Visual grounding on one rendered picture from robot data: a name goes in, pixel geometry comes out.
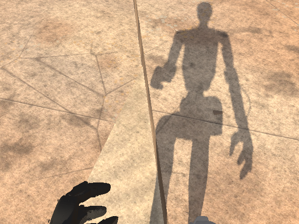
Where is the left robot hand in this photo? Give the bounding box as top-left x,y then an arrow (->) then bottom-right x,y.
48,181 -> 119,224

